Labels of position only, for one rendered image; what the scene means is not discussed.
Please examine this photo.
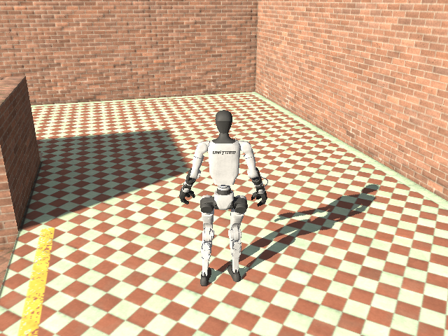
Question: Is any right robot upper arm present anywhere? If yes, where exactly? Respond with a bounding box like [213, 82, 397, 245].
[239, 141, 258, 179]

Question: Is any robot right forearm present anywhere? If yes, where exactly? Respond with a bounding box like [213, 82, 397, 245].
[251, 168, 265, 194]

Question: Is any left robot hand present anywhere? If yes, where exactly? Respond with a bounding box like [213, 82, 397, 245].
[179, 188, 195, 204]

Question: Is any robot foot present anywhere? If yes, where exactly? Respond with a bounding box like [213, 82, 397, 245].
[200, 267, 211, 286]
[227, 265, 241, 282]

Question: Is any robot right foot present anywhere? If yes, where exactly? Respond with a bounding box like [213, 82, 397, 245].
[227, 265, 241, 282]

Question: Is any left robot upper arm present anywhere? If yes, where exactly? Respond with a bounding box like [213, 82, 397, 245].
[190, 141, 209, 179]

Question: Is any robot left foot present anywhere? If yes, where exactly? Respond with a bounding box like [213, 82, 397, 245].
[200, 267, 211, 286]

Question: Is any robot left forearm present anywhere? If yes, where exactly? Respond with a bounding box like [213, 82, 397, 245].
[182, 168, 196, 193]

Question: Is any right robot hand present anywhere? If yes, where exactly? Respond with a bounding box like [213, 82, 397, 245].
[251, 191, 267, 207]

